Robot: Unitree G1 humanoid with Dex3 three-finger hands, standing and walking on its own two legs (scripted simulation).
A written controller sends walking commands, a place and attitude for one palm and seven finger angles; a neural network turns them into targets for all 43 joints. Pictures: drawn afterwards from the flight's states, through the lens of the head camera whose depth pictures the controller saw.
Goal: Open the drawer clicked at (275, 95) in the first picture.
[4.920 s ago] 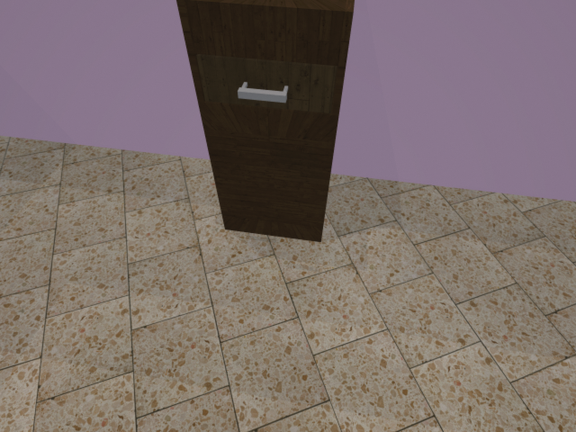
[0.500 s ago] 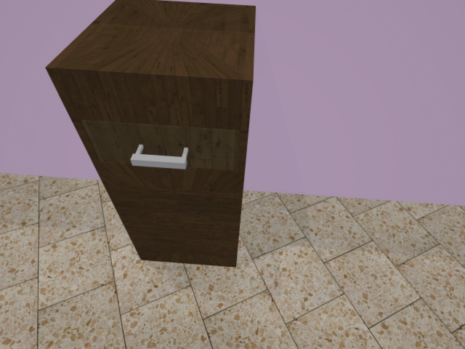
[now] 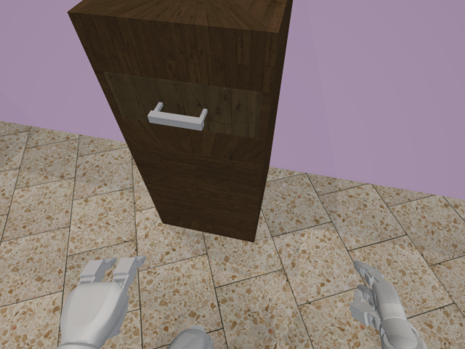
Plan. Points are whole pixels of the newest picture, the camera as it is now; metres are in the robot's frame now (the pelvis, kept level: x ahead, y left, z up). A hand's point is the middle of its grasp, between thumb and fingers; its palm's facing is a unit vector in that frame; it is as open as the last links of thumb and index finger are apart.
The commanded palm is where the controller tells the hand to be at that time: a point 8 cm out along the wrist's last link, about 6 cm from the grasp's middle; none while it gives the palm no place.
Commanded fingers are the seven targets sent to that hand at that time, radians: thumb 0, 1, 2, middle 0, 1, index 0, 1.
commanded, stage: raise the hand with hooked fingers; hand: left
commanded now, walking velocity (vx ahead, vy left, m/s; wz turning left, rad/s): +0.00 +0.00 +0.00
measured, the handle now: (178, 114) +0.61 +0.24 +0.01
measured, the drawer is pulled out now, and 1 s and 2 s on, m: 0.00 0.00 0.00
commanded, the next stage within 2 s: move the hooked fingers above the handle in 1.42 s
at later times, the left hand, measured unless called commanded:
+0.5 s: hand (119, 225) +0.28 +0.24 +0.05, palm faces +0.02 -0.10 -1.00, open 11.9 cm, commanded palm +0.26 +0.25 +0.11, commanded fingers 0.00 -0.27 0.40 -0.28 -1.05 -0.28 -1.05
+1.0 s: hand (94, 165) +0.34 +0.29 +0.12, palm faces +0.08 -0.08 -0.99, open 13.8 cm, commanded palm +0.31 +0.28 +0.18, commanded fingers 0.00 -0.50 0.30 -0.30 -1.20 -0.30 -1.20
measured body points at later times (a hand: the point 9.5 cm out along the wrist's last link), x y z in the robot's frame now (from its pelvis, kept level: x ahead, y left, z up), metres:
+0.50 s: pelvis +0.02 +0.02 +0.02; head +0.08 -0.01 +0.46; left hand +0.27 +0.25 +0.10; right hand +0.17 -0.25 -0.10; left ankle +0.05 +0.15 -0.69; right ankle -0.02 -0.08 -0.69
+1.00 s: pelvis +0.02 +0.06 +0.04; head +0.04 +0.03 +0.49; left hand +0.33 +0.29 +0.18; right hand +0.22 -0.16 -0.06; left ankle +0.05 +0.15 -0.69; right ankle -0.02 -0.08 -0.69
